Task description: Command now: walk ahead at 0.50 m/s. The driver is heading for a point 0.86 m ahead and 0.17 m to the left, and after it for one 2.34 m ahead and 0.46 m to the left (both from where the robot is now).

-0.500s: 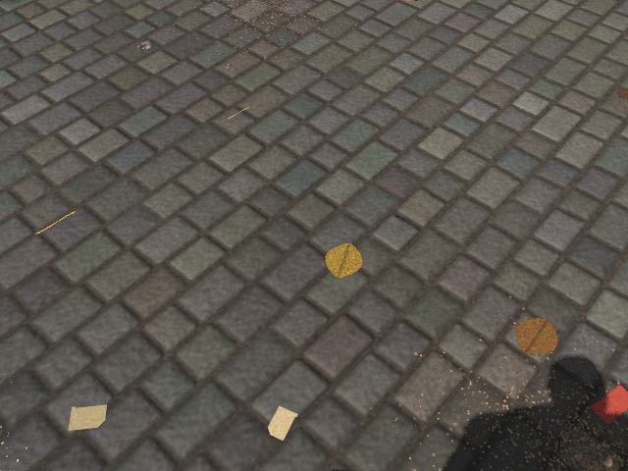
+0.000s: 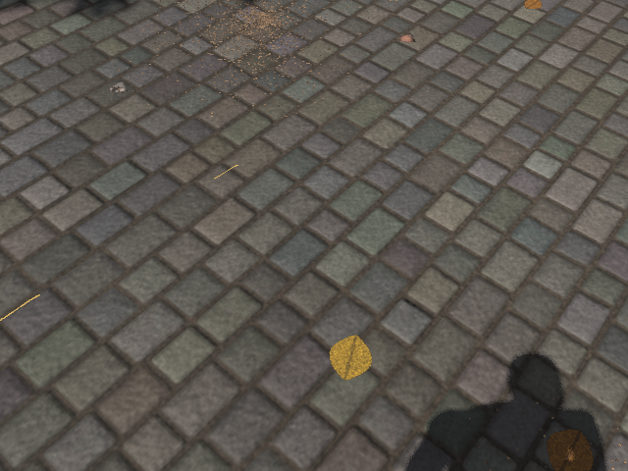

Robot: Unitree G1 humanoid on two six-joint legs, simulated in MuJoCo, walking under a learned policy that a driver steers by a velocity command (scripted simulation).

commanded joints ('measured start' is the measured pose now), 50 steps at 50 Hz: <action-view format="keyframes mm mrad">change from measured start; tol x32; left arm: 1 38 51 15 -50 9 10 7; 13 -312 31 1 -166 1 -20 -33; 20 194 242 77 -36 11 -14 -22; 50 -40 118 17 -63 -15 -73 -4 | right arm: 1 -9 -135 -35 -43 3 -28 -2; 20 254 -23 4 51 5 7 -36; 41 -283 -69 -12 -111 30 3 17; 50 83 -181 -72 -65 17 11 0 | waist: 1 28 113 -46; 15 -42 108 31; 20 87 -265 -423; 30 8 -14 -12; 50 -68 93 -176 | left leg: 1 108 265 -253 -253 188 189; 18 262 216 -68 186 594 57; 20 -348 -34 -97 794 -428 -32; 21 -461 25 -191 887 -432 -16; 35 -354 154 -65 263 254 -68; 42 -404 105 -58 152 116 8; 45 -67 -1 31 121 54 70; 47 606 319 -640 57 -83 312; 50 442 299 -589 -105 -50 247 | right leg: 1 -121 -64 36 -53 92 22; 15 -116 10 -9 -615 282 -25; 18 347 55 -53 -636 279 -97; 20 919 -318 654 -738 50 -316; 26 378 -155 251 -943 229 -214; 36 399 -115 -3 -1017 347 -175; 45 597 -151 -141 -555 960 -77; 48 -219 119 52 219 -248 18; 50 -279 18 66 174 -93 -13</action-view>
